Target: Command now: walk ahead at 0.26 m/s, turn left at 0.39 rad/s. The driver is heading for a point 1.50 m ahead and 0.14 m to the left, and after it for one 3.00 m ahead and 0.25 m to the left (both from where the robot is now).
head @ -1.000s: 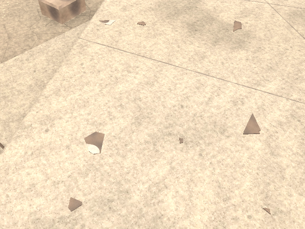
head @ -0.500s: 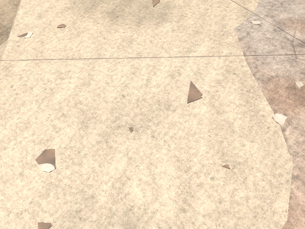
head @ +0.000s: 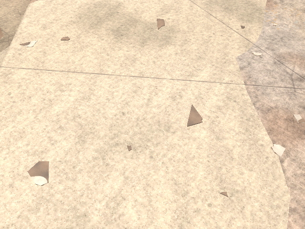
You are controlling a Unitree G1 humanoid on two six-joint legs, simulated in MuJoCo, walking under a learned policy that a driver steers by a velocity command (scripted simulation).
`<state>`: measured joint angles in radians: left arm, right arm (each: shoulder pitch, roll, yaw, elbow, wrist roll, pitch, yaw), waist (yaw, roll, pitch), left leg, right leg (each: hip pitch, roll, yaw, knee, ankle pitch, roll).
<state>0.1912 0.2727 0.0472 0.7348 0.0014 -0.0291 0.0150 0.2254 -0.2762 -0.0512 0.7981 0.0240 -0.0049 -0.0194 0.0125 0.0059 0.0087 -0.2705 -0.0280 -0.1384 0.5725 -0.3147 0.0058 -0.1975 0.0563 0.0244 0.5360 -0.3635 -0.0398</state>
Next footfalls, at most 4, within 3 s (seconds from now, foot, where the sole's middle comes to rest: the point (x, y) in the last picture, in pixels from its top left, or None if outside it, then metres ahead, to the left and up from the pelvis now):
0.38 left None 0.28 0.21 -0.77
0.96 right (142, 202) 0.63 0.08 -0.77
1.40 left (105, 150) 0.91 0.29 -0.77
1.90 right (164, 122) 1.11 -0.02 -0.77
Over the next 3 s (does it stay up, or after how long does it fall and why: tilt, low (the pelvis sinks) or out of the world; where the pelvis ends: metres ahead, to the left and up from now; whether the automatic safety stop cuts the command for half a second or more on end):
stays up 1.58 0.12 -0.01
